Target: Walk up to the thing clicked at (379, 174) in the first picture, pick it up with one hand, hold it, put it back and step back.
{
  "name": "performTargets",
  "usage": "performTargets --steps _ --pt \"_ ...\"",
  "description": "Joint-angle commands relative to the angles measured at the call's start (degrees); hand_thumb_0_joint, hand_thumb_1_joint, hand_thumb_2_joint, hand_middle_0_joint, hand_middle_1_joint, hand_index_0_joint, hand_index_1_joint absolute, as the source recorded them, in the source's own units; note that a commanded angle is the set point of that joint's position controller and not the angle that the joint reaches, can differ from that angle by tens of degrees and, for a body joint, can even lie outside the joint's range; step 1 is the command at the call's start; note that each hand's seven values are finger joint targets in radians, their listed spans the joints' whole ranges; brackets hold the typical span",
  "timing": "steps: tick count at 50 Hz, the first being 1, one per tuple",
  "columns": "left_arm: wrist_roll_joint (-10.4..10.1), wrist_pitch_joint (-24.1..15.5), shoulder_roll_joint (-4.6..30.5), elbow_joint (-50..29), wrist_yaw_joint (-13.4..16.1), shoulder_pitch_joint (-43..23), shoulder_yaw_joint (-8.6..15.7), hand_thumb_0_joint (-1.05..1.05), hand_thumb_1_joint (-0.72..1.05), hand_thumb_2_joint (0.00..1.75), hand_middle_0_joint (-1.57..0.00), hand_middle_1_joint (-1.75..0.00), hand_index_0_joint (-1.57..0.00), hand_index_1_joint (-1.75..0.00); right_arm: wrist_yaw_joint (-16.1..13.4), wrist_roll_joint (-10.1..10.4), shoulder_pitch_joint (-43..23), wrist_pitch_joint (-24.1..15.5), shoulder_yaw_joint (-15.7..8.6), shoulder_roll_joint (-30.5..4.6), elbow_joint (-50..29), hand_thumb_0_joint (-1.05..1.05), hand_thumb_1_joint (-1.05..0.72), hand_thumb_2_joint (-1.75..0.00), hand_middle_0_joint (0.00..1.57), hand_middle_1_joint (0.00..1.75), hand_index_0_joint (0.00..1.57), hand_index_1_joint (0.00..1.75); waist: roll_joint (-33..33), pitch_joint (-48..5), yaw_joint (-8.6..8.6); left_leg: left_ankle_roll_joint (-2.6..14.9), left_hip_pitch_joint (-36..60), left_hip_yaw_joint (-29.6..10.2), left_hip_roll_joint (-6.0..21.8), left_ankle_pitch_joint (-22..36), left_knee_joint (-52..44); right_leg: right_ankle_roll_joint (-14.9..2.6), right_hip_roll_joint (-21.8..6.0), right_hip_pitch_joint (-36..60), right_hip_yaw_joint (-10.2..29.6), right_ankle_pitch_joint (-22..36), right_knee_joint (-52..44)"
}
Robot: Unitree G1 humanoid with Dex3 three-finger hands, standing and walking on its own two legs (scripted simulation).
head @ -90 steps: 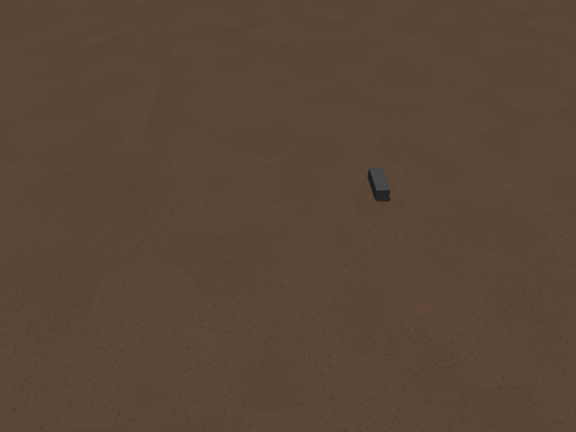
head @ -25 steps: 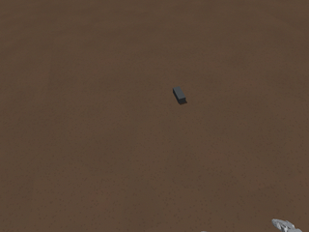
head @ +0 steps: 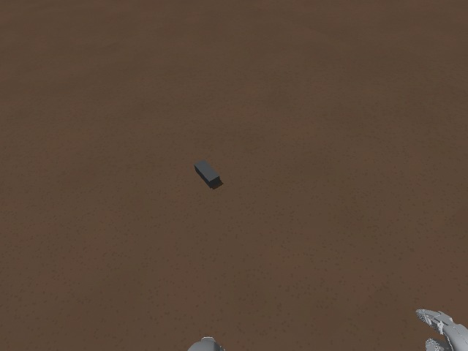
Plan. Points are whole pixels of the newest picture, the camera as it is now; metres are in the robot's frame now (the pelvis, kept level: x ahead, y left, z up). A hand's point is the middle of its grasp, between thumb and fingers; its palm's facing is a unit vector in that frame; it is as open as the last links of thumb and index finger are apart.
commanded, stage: walk up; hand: left
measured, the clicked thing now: (207, 173) +1.13 +0.24 -0.72
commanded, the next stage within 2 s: none
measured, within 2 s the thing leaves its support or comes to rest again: neither
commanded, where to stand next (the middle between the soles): +0.76 +0.44 m, yaw -55 degrees
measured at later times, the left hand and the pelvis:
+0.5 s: hand (122, 212) +0.45 +0.31 -0.10, palm faces -0.28 -0.80 -0.53, open 7.4 cm; pelvis +0.22 +0.08 -0.01, yaw -17 degrees
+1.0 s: hand (79, 174) +0.63 +0.50 -0.14, palm faces -0.46 -0.67 -0.58, open 7.4 cm; pelvis +0.42 +0.24 -0.01, yaw -31 degrees
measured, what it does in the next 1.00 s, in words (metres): walks ahead, turning right: left foot, then right foot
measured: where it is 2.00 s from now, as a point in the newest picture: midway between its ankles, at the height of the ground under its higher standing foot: (153, 239)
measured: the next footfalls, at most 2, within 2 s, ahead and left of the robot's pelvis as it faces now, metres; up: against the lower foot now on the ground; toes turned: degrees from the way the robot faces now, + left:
left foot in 0.02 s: +0.17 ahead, +0.15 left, +0.00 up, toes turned +1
right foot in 0.44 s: +0.29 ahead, -0.05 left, +0.00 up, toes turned -22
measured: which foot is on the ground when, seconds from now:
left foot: up 0.00-0.00, down 0.02-0.44, up 0.46-0.80, down 0.82-1.00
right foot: down 0.00-0.02, up 0.04-0.42, down 0.44-0.84, up 0.86-1.00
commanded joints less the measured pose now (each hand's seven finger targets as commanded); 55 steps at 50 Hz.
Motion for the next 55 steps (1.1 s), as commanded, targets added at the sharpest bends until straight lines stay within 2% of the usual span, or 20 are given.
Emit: performTargets --steps 1,2,4,7,12,17,20,21,22,23,28,37,40,41,42,43,45,48,51,55 --pt "-0.24 -1.66 7.53 -7.68 2.6 -7.03 1.46 0.0 0.9 0.9 -0.2 -0.3 -0.2 -0.3 -3.1 -0.17 20.5 -2.39 -6.86 -16.44 -0.54 0.0 -0.9 -0.9 0.2 0.3 0.2 0.3 20.09 -5.31 -14.43 1.66 36.14 -22.9 11.88 -31.1 -20.2 -7.48 5.98 -40.24 -5.8 -7.91 41.26" --pt "-1.3 -1.43 10.83 -7.06 3.42 -1.18 1.38 0.0 0.9 0.9 -0.2 -0.3 -0.2 -0.3 -3.51 2.05 8.63 -2.83 -6.68 -19.12 -3.79 0.0 -0.9 -0.9 0.2 0.3 0.2 0.3 18.77 -5.29 -6.27 6.4 27.5 -44.52 19.14 -43.75 -34.47 -8.84 5.21 -41.53 -5.77 -5.95 48.91" --pt "-1.43 -0.97 16.61 -3.06 2.55 -2.19 2.75 0.0 0.9 0.9 -0.2 -0.3 -0.2 -0.3 -3.45 2.03 -0.5 -2.65 -5.29 -14.0 -6.06 0.0 -0.9 -0.9 0.2 0.3 0.2 0.3 5.56 -0.78 -2.59 6.2 14.14 -31.58 16.53 -39.45 -32.11 -7.84 -2.88 -33.98 -6.23 5.11 45.23" --pt "-2.28 -0.08 16.94 -0.28 0.78 -1.9 3.95 0.0 0.9 0.9 -0.2 -0.3 -0.2 -0.3 -3.46 0.99 2.75 -3.2 -3.49 -9.66 -4.84 0.0 -0.9 -0.9 0.2 0.3 0.2 0.3 6.11 -2.95 -3.09 8.8 16.33 -12.85 9.3 -23.84 -25.57 -5.26 -4.45 -29.66 -9.63 7.96 33.09" --pt "-2.06 0.72 13.97 -5.11 -0.33 -12.11 2.98 0.0 0.9 0.9 -0.2 -0.3 -0.2 -0.3 -3.56 0.94 9.23 -2.85 -3.29 -10.46 -4.32 0.0 -0.9 -0.9 0.2 0.3 0.2 0.3 2.82 -0.14 -6.77 9.83 23.76 -5.1 11.14 -9.89 -26.41 -4.51 -4.01 -31.95 -12.47 7.88 17.2" --pt "-2.13 0.38 11.58 -5.77 -0.22 -13.11 3.28 0.0 0.9 0.9 -0.2 -0.3 -0.2 -0.3 -3.29 0.0 8.66 -1.86 -3.78 -9.63 -6.22 0.0 -0.9 -0.9 0.2 0.3 0.2 0.3 -1.74 -1.46 -5.12 7.35 18.55 6.59 8.98 6.49 -21.48 -6.13 -1.42 -18.3 -17.34 14.66 7.71" --pt "-1.87 0.37 14.08 -2.87 1.34 0.56 5.22 0.0 0.9 0.9 -0.2 -0.3 -0.2 -0.3 -3.71 0.37 4.99 -1.39 -3.5 -8.74 -8.88 0.0 -0.9 -0.9 0.2 0.3 0.2 0.3 -6.05 -7.21 3.84 2.45 5.24 13.44 4.85 25.93 1.41 -9.63 0.37 7.71 -16.38 14.12 0.4" --pt "-1.77 0.48 17.65 -1.22 2.49 7.76 6.63 0.0 0.9 0.9 -0.2 -0.3 -0.2 -0.3 -4.17 0.06 5.9 -1.28 -2.03 -5.94 -9.54 0.0 -0.9 -0.9 0.2 0.3 0.2 0.3 -15.34 -11.6 7.57 -0.68 -5.11 13.21 0.52 7.76 18.48 -12.24 -5.26 18.59 -5.03 9.86 -5.07" --pt "-1.41 0.48 21.86 -3.26 3.55 9.1 7.29 0.0 0.9 0.9 -0.2 -0.3 -0.2 -0.3 -4.66 -0.16 9.13 -0.84 -0.92 -3.4 -10.36 0.0 -0.9 -0.9 0.2 0.3 0.2 0.3 -23.29 -12.14 5.77 -3.07 -18.53 8.75 -3.91 -23.04 30.7 -18.29 -21.32 23.55 19.82 8.67 -8.22" --pt "-2.48 0.66 22.28 -6.33 4.38 3.68 6.79 0.0 0.9 0.9 -0.2 -0.3 -0.2 -0.3 -4.95 -0.29 9.53 0.12 -2.92 -10.11 -10.24 0.0 -0.9 -0.9 0.2 0.3 0.2 0.3 -11.64 -11.57 4.0 -4.58 -20.55 -4.95 -1.58 -22.07 37.73 -24.55 -26.7 17.42 33.4 5.45 -11.04" --pt "-1.98 -1.04 18.29 -8.72 5.22 -5.03 5.41 0.0 0.9 0.9 -0.2 -0.3 -0.2 -0.3 -4.46 -0.03 10.37 1.54 -2.93 -8.72 -6.78 0.0 -0.9 -0.9 0.2 0.3 0.2 0.3 -8.01 -3.18 -3.34 -1.6 -8.35 -3.63 1.92 -10.07 28.39 -16.47 -12.85 -7.56 5.35 22.75 -7.44" --pt "0.66 -2.58 23.53 -8.85 6.5 -2.42 6.59 0.0 0.9 0.9 -0.2 -0.3 -0.2 -0.3 -2.01 -0.6 -0.13 2.2 -4.44 -8.1 -12.04 0.0 -0.9 -0.9 0.2 0.3 0.2 0.3 -14.91 -2.44 -2.49 0.25 -1.48 -0.32 2.88 -7.15 14.82 -16.81 -10.88 -21.0 6.31 14.95 -1.29" --pt "0.74 -1.74 20.5 -9.29 7.14 -8.03 5.38 0.0 0.9 0.9 -0.2 -0.3 -0.2 -0.3 -2.37 -1.21 13.43 1.86 -6.59 -9.35 -7.94 0.0 -0.9 -0.9 0.2 0.3 0.2 0.3 -8.55 -7.45 -11.85 0.36 21.14 5.01 -2.05 -7.82 3.1 -11.74 -7.48 -31.96 -1.13 17.51 14.7" --pt "0.87 -1.56 13.6 -8.79 7.38 -3.68 3.27 0.0 0.9 0.9 -0.2 -0.3 -0.2 -0.3 -3.01 -1.98 18.88 1.4 -7.86 -12.96 -6.13 0.0 -0.9 -0.9 0.2 0.3 0.2 0.3 6.94 -8.73 -14.27 1.25 27.74 -2.81 0.69 -15.27 -6.5 -8.43 -0.2 -37.94 -5.3 9.89 32.28" --pt "-0.24 -1.47 10.45 -9.7 7.93 -2.23 1.9 0.0 0.9 0.9 -0.2 -0.3 -0.2 -0.3 -3.84 -1.13 15.38 0.69 -8.41 -18.14 -7.65 0.0 -0.9 -0.9 0.2 0.3 0.2 0.3 22.45 -6.75 -11.12 3.43 27.97 -25.74 15.69 -14.25 -19.63 -6.3 7.02 -49.63 -10.03 -10.04 41.11" --pt "-0.29 -1.34 13.9 -7.5 8.56 -1.39 2.57 0.0 0.9 0.9 -0.2 -0.3 -0.2 -0.3 -4.24 0.35 9.08 0.73 -8.87 -20.52 -8.28 0.0 -0.9 -0.9 0.2 0.3 0.2 0.3 18.9 -7.25 -7.56 8.47 23.4 -33.79 18.64 -20.9 -24.97 -8.29 2.39 -47.37 -5.93 -7.55 48.77" --pt "-1.44 -1.19 17.74 -3.38 7.51 -2.52 3.56 0.0 0.9 0.9 -0.2 -0.3 -0.2 -0.3 -4.86 0.03 5.44 0.89 -6.53 -13.4 -9.32 0.0 -0.9 -0.9 0.2 0.3 0.2 0.3 5.59 -1.9 -6.17 5.88 15.95 -19.15 13.58 -18.9 -20.19 -6.75 -0.61 -43.1 -7.01 1.44 44.58" --pt "-1.55 -0.59 17.07 0.68 6.25 3.17 3.83 0.0 0.9 0.9 -0.2 -0.3 -0.2 -0.3 -5.03 -0.27 1.3 0.71 -4.88 -10.22 -8.99 0.0 -0.9 -0.9 0.2 0.3 0.2 0.3 8.44 -1.61 -3.11 8.89 13.53 -7.33 9.01 -6.26 -15.87 -5.59 -1.96 -34.34 -11.42 2.8 36.81" --pt "-1.58 -0.46 14.35 -0.35 5.91 1.64 3.51 0.0 0.9 0.9 -0.2 -0.3 -0.2 -0.3 -4.88 -1.52 3.36 0.93 -3.98 -9.07 -8.8 0.0 -0.9 -0.9 0.2 0.3 0.2 0.3 7.02 -1.16 -4.1 11.9 13.36 -3.87 10.01 -0.35 -15.36 -5.33 -2.16 -28.81 -14.87 2.55 25.9" --pt "-1.34 -0.11 13.85 -1.23 6.21 4.08 4.05 0.0 0.9 0.9 -0.2 -0.3 -0.2 -0.3 -4.58 -1.84 1.42 2.01 -3.14 -8.11 -10.17 0.0 -0.9 -0.9 0.2 0.3 0.2 0.3 2.54 -1.75 -1.71 10.44 7.81 -2.92 10.4 -6.19 -13.94 -7.34 -1.33 -16.27 -14.07 6.04 15.26"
